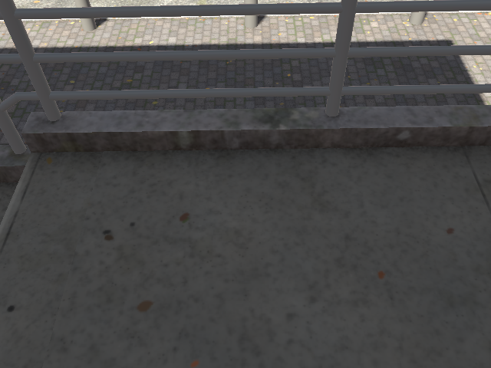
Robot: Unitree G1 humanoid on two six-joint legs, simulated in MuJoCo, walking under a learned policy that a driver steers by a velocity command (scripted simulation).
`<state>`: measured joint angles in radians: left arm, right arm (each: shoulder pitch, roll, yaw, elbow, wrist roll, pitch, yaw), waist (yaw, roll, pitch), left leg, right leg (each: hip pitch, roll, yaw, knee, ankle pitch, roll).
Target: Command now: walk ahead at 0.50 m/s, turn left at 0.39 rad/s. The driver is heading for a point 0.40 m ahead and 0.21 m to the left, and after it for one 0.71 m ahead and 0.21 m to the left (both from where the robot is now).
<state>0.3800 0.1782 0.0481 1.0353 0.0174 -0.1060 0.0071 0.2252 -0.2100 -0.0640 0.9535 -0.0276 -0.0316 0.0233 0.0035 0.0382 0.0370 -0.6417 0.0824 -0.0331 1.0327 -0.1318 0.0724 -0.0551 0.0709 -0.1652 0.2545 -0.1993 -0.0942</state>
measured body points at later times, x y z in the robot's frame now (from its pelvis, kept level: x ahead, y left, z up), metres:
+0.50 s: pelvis +0.26 +0.07 +0.00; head +0.29 +0.09 +0.44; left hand +0.32 +0.35 -0.13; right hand +0.36 -0.19 -0.13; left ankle +0.24 +0.09 -0.75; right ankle +0.36 -0.09 -0.66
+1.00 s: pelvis +0.54 +0.12 +0.00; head +0.57 +0.12 +0.44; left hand +0.49 +0.40 -0.12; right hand +0.74 -0.08 -0.14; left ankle +0.43 +0.19 -0.66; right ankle +0.62 +0.06 -0.75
